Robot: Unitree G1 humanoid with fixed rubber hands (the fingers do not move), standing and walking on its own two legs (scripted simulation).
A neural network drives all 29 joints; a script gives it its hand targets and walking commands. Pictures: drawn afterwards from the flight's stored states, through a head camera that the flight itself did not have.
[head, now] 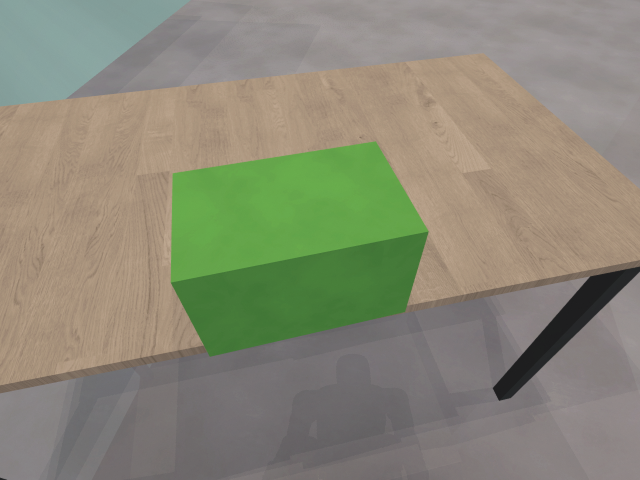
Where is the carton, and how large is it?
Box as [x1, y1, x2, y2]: [171, 141, 428, 356]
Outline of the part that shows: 375,141 173,173 171,283 210,356 398,313 405,310 428,231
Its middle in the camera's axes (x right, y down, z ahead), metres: -0.03 +0.01 +0.52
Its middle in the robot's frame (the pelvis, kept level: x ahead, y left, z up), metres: +0.39 +0.04 +0.08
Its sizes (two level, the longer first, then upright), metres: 0.275 0.175 0.171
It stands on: a table, 0.77 m high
